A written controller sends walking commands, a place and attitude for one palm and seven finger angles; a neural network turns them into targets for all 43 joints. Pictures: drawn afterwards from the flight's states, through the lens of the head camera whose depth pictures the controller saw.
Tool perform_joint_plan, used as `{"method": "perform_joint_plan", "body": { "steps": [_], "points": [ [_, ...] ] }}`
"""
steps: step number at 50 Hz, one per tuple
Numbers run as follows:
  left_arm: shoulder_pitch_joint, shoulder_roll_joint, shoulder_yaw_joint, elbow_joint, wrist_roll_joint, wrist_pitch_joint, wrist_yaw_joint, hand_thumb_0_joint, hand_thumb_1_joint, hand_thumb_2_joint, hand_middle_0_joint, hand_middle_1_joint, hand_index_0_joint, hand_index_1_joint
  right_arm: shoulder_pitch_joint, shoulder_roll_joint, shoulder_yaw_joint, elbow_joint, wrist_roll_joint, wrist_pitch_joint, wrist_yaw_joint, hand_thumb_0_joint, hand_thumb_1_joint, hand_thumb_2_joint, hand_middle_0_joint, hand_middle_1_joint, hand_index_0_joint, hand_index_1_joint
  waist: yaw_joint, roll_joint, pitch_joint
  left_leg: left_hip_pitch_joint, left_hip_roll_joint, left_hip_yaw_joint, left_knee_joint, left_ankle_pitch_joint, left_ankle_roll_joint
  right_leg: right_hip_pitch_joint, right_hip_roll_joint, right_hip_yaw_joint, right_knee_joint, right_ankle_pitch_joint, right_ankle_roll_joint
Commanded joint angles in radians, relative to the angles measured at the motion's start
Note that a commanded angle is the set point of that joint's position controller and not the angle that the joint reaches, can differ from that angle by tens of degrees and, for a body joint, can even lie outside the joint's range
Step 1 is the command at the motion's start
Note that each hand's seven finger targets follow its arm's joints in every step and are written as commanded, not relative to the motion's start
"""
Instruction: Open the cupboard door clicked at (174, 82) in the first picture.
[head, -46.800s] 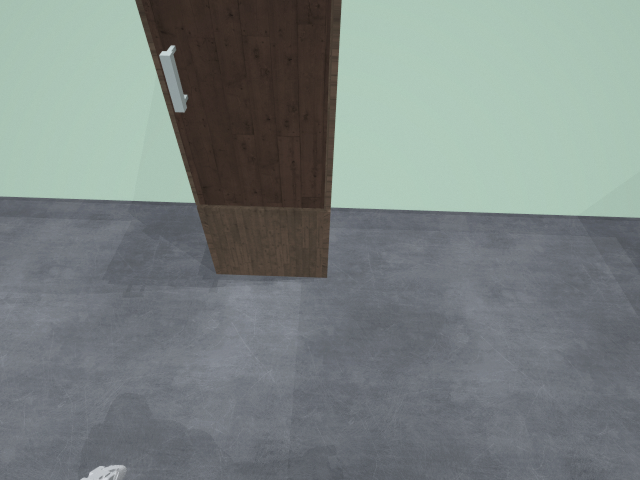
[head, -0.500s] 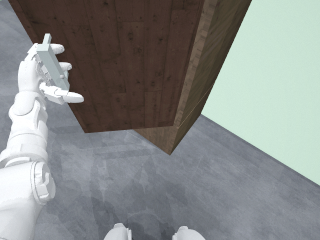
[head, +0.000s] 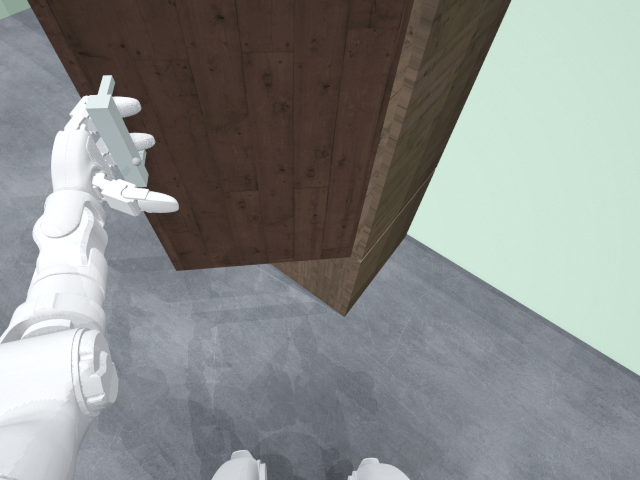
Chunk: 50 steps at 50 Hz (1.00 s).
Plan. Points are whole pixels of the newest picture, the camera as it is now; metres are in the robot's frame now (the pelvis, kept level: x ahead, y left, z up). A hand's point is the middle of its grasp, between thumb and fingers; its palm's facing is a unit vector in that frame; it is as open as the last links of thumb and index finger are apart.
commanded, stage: slide the fingers in behind the handle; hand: left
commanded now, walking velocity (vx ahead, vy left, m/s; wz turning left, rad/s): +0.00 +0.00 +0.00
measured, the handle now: (123, 134) +0.53 +0.23 +0.10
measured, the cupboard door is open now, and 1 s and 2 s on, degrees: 44 43 83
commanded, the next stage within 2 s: close the thumb around the handle in 0.04 s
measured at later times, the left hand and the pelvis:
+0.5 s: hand (133, 162) +0.48 +0.21 +0.11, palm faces +0.08 -1.00 +0.00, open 10.3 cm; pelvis +0.00 +0.00 +0.00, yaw +0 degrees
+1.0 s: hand (135, 156) +0.49 +0.21 +0.10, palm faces +0.09 -1.00 +0.00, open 5.8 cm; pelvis +0.00 +0.00 +0.00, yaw +0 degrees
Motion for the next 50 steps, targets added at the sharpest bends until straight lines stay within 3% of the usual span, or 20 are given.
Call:
{"method": "perform_joint_plan", "body": {
  "steps": [1,3,7,10,14,17,20,24,27,29,32,33,36,40,41,45,46,47,48,50],
  "points": [
    [-0.478,0.245,0.030,-0.257,-0.010,-0.084,0.003,0.000,-0.500,0.300,-0.300,-1.200,-0.300,-1.200,0.123,-0.174,-0.068,-0.060,-0.003,-0.021,-0.013,0.000,-0.900,-0.900,0.200,0.300,0.200,0.300,-0.018,0.095,-0.429,0.423,-0.043,-0.067,-0.069,0.334,0.022,0.029,0.044,0.019,-0.092,0.348,-0.011],
    [-0.459,0.227,0.018,-0.233,-0.013,-0.081,0.000,0.000,-0.500,0.300,-0.300,-1.200,-0.300,-1.200,0.122,-0.172,-0.066,-0.060,-0.001,-0.022,-0.012,0.000,-0.900,-0.900,0.200,0.300,0.200,0.300,-0.019,0.067,-0.410,0.401,-0.044,-0.063,-0.071,0.334,0.021,0.041,0.045,0.018,-0.095,0.356,-0.009],
    [-0.453,0.266,0.045,-0.219,-0.009,-0.076,0.000,0.000,-0.500,0.300,-0.300,-1.200,-0.300,-1.200,0.120,-0.176,-0.066,-0.059,0.000,-0.019,-0.015,0.000,-0.900,-0.900,0.200,0.300,0.200,0.300,-0.014,0.059,-0.399,0.380,-0.044,-0.061,-0.071,0.315,0.024,0.047,0.044,0.021,-0.096,0.349,-0.008],
    [-0.443,0.241,0.033,-0.257,-0.017,-0.082,-0.006,0.000,-0.332,0.372,-0.312,-1.218,-0.312,-1.218,0.117,-0.170,-0.065,-0.067,-0.003,-0.021,-0.011,0.000,-0.900,-0.900,0.200,0.300,0.200,0.300,-0.005,0.096,-0.424,0.413,-0.046,-0.061,-0.067,0.355,0.022,0.053,0.046,0.017,-0.089,0.373,-0.014],
    [-0.439,0.229,0.020,-0.226,-0.017,-0.070,-0.008,0.000,-0.108,0.468,-0.328,-1.242,-0.328,-1.242,0.111,-0.172,-0.064,-0.069,0.002,-0.021,-0.013,0.000,-0.900,-0.900,0.200,0.300,0.200,0.300,-0.013,0.069,-0.376,0.377,-0.046,-0.058,-0.079,0.297,0.023,0.042,0.045,0.019,-0.104,0.335,-0.008],
    [-0.470,0.214,0.002,-0.230,-0.015,-0.073,-0.002,0.000,0.060,0.540,-0.340,-1.260,-0.340,-1.260,0.111,-0.171,-0.061,-0.062,-0.001,-0.022,-0.014,0.000,-0.900,-0.900,0.200,0.300,0.200,0.300,-0.023,0.084,-0.371,0.392,-0.043,-0.068,-0.080,0.292,0.020,0.010,0.044,0.013,-0.101,0.309,-0.010],
    [-0.442,0.233,0.029,-0.241,-0.017,-0.081,0.002,0.000,0.228,0.612,-0.352,-1.278,-0.352,-1.278,0.117,-0.175,-0.065,-0.065,-0.004,-0.025,-0.015,0.000,-0.900,-0.900,0.200,0.300,0.200,0.300,-0.012,0.072,-0.400,0.402,-0.044,-0.068,-0.075,0.312,0.022,0.029,0.047,0.014,-0.096,0.324,-0.013],
    [-0.484,0.199,-0.011,-0.201,-0.008,-0.073,0.006,0.000,0.452,0.708,-0.368,-1.302,-0.368,-1.302,0.117,-0.175,-0.063,-0.054,-0.002,-0.028,-0.014,0.000,-0.900,-0.900,0.200,0.300,0.200,0.300,-0.031,0.073,-0.358,0.385,-0.042,-0.075,-0.083,0.259,0.020,-0.011,0.045,0.012,-0.104,0.270,-0.011],
    [-0.499,0.244,0.017,-0.204,-0.003,-0.074,0.006,0.000,0.620,0.780,-0.380,-1.320,-0.380,-1.320,0.125,-0.180,-0.064,-0.049,-0.003,-0.029,-0.018,0.000,-0.900,-0.900,0.200,0.300,0.200,0.300,-0.028,0.063,-0.392,0.385,-0.041,-0.076,-0.076,0.277,0.021,0.004,0.043,0.016,-0.098,0.290,-0.010],
    [-0.492,0.217,0.002,-0.221,-0.006,-0.078,0.002,0.000,0.732,0.828,-0.388,-1.332,-0.388,-1.332,0.121,-0.174,-0.065,-0.052,-0.004,-0.032,-0.015,0.000,-0.900,-0.900,0.200,0.300,0.200,0.300,-0.021,0.103,-0.406,0.407,-0.043,-0.073,-0.074,0.288,0.018,-0.001,0.043,0.015,-0.098,0.291,-0.013],
    [-0.500,0.215,-0.003,-0.206,-0.002,-0.080,0.007,0.000,0.900,0.900,-0.400,-1.350,-0.400,-1.350,0.127,-0.176,-0.064,-0.045,-0.006,-0.031,-0.014,0.000,-0.900,-0.900,0.200,0.300,0.200,0.300,-0.028,0.095,-0.397,0.407,-0.039,-0.084,-0.073,0.294,0.016,-0.021,0.045,0.010,-0.092,0.284,-0.014],
    [-0.511,0.182,-0.027,-0.221,-0.005,-0.081,0.007,0.000,0.900,0.900,-0.400,-1.350,-0.400,-1.350,0.124,-0.172,-0.065,-0.047,-0.005,-0.033,-0.012,0.000,-0.900,-0.900,0.200,0.300,0.200,0.300,-0.035,0.106,-0.396,0.418,-0.040,-0.080,-0.073,0.295,0.017,-0.028,0.046,0.010,-0.095,0.284,-0.013],
    [-0.497,0.202,-0.010,-0.220,-0.005,-0.084,0.011,0.000,0.900,0.900,-0.400,-1.350,-0.400,-1.350,0.128,-0.177,-0.067,-0.044,-0.007,-0.032,-0.011,0.000,-0.900,-0.900,0.200,0.300,0.200,0.300,-0.030,0.094,-0.418,0.421,-0.039,-0.084,-0.070,0.300,0.016,-0.023,0.046,0.010,-0.090,0.288,-0.013],
    [-0.535,0.186,-0.034,-0.178,0.001,-0.071,0.014,0.000,0.900,0.900,-0.400,-1.350,-0.400,-1.350,0.132,-0.178,-0.062,-0.037,-0.007,-0.031,-0.014,0.000,-0.900,-0.900,0.200,0.300,0.200,0.300,-0.051,0.069,-0.349,0.373,-0.042,-0.082,-0.075,0.245,0.023,-0.037,0.046,0.013,-0.104,0.253,-0.012],
    [-0.536,0.216,-0.015,-0.173,0.009,-0.070,0.017,0.000,0.900,0.900,-0.400,-1.350,-0.400,-1.350,0.133,-0.182,-0.064,-0.034,-0.006,-0.031,-0.015,0.000,-0.900,-0.900,0.200,0.300,0.200,0.300,-0.044,0.083,-0.358,0.378,-0.039,-0.088,-0.075,0.251,0.019,-0.045,0.044,0.011,-0.097,0.252,-0.014],
    [-0.504,0.207,-0.012,-0.189,0.007,-0.072,0.012,0.000,0.900,0.900,-0.400,-1.350,-0.400,-1.350,0.146,-0.179,-0.066,-0.040,-0.011,-0.033,-0.011,0.000,-0.900,-0.900,0.200,0.300,0.200,0.300,-0.032,0.091,-0.425,0.411,-0.042,-0.088,-0.064,0.307,0.020,-0.020,0.047,0.010,-0.087,0.290,-0.017],
    [-0.517,0.181,-0.039,-0.207,0.009,-0.075,0.009,0.000,0.900,0.900,-0.400,-1.350,-0.400,-1.350,0.139,-0.174,-0.066,-0.042,-0.008,-0.032,-0.009,0.000,-0.900,-0.900,0.200,0.300,0.200,0.300,-0.035,0.123,-0.433,0.431,-0.039,-0.087,-0.063,0.316,0.015,-0.039,0.044,0.008,-0.085,0.291,-0.015],
    [-0.534,0.157,-0.058,-0.198,0.008,-0.072,0.009,0.000,0.900,0.900,-0.400,-1.350,-0.400,-1.350,0.141,-0.172,-0.066,-0.036,-0.009,-0.030,-0.008,0.000,-0.900,-0.900,0.200,0.300,0.200,0.300,-0.047,0.106,-0.416,0.430,-0.038,-0.090,-0.060,0.313,0.016,-0.050,0.046,0.007,-0.088,0.287,-0.014],
    [-0.523,0.267,0.024,-0.172,0.015,-0.070,0.015,0.000,0.900,0.900,-0.400,-1.350,-0.400,-1.350,0.148,-0.186,-0.068,-0.031,-0.008,-0.025,-0.012,0.000,-0.900,-0.900,0.200,0.300,0.200,0.300,-0.034,0.079,-0.390,0.392,-0.037,-0.087,-0.060,0.292,0.019,-0.036,0.046,0.013,-0.093,0.280,-0.013],
    [-0.437,0.288,0.045,-0.187,0.013,-0.069,0.005,0.000,0.900,0.900,-0.400,-1.350,-0.400,-1.350,0.142,-0.184,-0.063,-0.055,-0.008,-0.020,-0.013,0.000,-0.900,-0.900,0.200,0.300,0.200,0.300,-0.006,0.087,-0.422,0.378,-0.045,-0.075,-0.066,0.306,0.022,0.018,0.046,0.017,-0.087,0.307,-0.015]
  ]
}}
